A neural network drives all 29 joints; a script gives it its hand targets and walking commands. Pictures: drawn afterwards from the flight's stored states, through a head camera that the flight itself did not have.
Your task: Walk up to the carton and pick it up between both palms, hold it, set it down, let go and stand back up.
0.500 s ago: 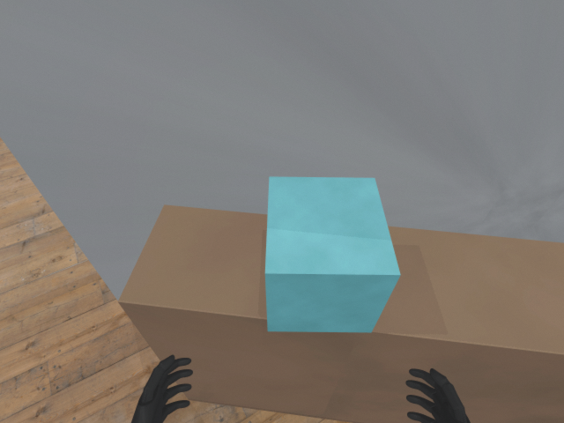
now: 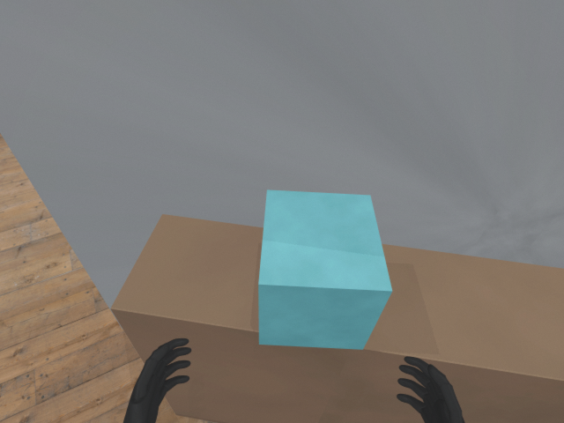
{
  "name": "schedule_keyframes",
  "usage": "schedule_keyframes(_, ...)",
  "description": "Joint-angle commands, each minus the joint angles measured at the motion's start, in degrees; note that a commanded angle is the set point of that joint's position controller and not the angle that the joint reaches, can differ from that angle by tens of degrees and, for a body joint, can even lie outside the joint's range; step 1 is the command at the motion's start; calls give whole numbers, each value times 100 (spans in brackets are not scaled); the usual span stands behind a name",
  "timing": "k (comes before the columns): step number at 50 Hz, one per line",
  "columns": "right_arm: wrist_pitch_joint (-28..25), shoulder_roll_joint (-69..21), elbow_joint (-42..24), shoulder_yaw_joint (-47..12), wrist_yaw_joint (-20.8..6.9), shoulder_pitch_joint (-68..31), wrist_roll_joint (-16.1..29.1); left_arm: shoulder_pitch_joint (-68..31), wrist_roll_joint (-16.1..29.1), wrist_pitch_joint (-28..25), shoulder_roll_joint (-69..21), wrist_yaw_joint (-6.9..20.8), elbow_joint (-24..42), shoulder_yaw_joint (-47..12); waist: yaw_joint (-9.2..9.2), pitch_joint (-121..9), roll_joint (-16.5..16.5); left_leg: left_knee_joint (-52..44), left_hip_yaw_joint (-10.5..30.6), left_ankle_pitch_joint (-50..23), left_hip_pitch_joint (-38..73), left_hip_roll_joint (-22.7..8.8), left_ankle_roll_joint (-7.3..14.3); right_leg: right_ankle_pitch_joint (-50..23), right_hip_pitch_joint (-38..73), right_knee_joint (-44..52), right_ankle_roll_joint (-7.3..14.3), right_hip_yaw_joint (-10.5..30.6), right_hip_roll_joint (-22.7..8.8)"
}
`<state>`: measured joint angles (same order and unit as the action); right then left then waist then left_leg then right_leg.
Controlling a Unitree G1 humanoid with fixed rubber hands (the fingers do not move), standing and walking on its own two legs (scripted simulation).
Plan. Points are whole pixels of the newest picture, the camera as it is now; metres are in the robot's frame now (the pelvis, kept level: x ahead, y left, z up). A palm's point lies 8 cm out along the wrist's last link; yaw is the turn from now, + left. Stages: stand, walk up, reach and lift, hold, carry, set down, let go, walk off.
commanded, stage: reach and lift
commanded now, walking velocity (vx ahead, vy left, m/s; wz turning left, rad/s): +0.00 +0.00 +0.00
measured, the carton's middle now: (314, 269) +0.38 -0.01 -0.01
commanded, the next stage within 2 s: none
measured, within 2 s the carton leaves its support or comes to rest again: neither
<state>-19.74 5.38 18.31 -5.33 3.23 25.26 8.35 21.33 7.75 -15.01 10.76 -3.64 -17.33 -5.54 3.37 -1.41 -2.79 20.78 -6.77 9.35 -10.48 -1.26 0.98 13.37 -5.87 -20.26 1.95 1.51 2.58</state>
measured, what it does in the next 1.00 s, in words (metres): stands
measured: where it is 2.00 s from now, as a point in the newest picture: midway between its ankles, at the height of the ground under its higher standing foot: outside the picture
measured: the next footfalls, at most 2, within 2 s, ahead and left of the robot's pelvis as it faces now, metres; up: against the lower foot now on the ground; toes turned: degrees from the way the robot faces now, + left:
none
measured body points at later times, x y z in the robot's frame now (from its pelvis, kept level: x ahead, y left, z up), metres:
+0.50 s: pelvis +0.01 +0.01 +0.00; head -0.01 +0.03 +0.45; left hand +0.23 +0.22 +0.03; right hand +0.24 -0.17 +0.04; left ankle +0.02 +0.10 -0.75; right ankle -0.03 -0.10 -0.75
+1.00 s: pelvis +0.01 -0.01 +0.00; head +0.02 +0.01 +0.45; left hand +0.30 +0.21 +0.07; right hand +0.31 -0.17 +0.08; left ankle +0.02 +0.10 -0.75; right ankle -0.03 -0.10 -0.75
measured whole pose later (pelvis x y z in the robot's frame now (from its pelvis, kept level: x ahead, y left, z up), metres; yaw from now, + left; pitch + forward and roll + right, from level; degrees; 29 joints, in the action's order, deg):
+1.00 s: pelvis +0.01 -0.01 +0.00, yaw +2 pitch -1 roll +0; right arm 12.5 11.3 -0.3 -3.4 11.7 -0.7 17.5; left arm -2.8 12.1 21.5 14.7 -0.2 3.0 1.6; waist 1.1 2.2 -2.0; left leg 16.5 -4.7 7.5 -8.0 -0.8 0.7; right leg 11.1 -1.8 -14.0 2.0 -0.4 2.5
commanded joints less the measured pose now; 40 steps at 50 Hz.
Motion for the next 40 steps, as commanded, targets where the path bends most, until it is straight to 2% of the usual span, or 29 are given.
schedule_keyframes(1, -327, 368, -1335, 110, 106, -212, 44, -420, -26, -228, 480, 38, 1298, 260, 81, -10, 371, -16, 237, -891, 1508, 22, -303, -556, -1503, 753, -35, 208, -354)
schedule_keyframes(7, -15, 324, -1578, 61, 268, -608, 38, -1025, 65, 26, 526, 66, 1524, 245, 25, 260, 191, 142, 295, -376, 2092, -5, -304, 491, -2309, 1051, 71, 224, -605)
schedule_keyframes(10, 430, 331, -1801, 75, 403, -942, 54, -1359, 169, 486, 582, 55, 1781, 188, -21, 319, 170, 149, 359, -165, 2287, -46, -285, 876, -2610, 1202, 110, 215, -712)
schedule_keyframes(12, 782, 385, -2134, 130, 499, -1129, 116, -1516, 247, 878, 641, 14, 2158, 147, -37, 285, 279, 81, 399, -149, 2273, -99, -278, 871, -2577, 1220, 96, 163, -698)
schedule_keyframes(15, 1273, 525, -2536, 337, 553, -1348, 186, -1630, 291, 1422, 700, -117, 2641, 111, -18, 215, 607, -271, 429, -175, 1706, -245, -272, 447, -1805, 1043, -11, -4, -439)
schedule_keyframes(17, 1557, 595, -2611, 447, 535, -1388, 230, -1587, 253, 1736, 706, -172, 2778, 164, 15, 164, 661, -425, 436, -323, 1349, -279, -264, 87, -1237, 945, -64, -58, -330)
schedule_keyframes(22, 1925, 680, -2785, 407, 557, -1404, 364, -1591, 198, 2166, 682, -67, 2973, 333, 50, -223, 577, -295, 500, -1301, 1676, -257, -257, -701, -832, 970, -119, -29, -299)
schedule_keyframes(26, 2042, 816, -3095, 414, 591, -1597, 483, -1779, 263, 2295, 727, 31, 3254, 387, -7, -526, 522, -177, 569, -1817, 1942, -230, -279, -1153, -723, 985, -136, -17, -269)
schedule_keyframes(33, 2284, 1044, -3498, 511, 619, -2179, 601, -2308, 456, 2524, 873, 95, 3563, 507, -101, -933, 401, -102, 631, -2040, 2024, -206, -247, -1654, -592, 913, -198, 0, -234)
schedule_keyframes(40, 2612, 1126, -3415, 480, 711, -2871, 761, -2925, 481, 2920, 994, 235, 3463, 810, -135, -1304, 312, -109, 643, -2198, 1975, -104, -136, -2424, -279, 784, -355, 64, -284)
